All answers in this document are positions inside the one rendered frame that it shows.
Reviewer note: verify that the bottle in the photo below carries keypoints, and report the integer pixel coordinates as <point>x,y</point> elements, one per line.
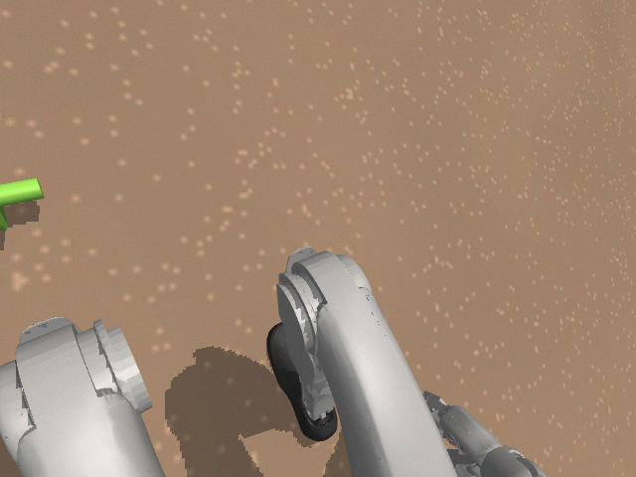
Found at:
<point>16,193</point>

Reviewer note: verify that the right robot hand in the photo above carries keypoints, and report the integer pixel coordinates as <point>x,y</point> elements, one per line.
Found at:
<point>463,431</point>

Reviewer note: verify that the right robot arm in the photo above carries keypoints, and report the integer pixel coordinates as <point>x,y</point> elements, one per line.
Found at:
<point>506,461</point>

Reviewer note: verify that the right robot foot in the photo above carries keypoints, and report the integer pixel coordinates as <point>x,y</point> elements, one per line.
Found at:
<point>288,380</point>

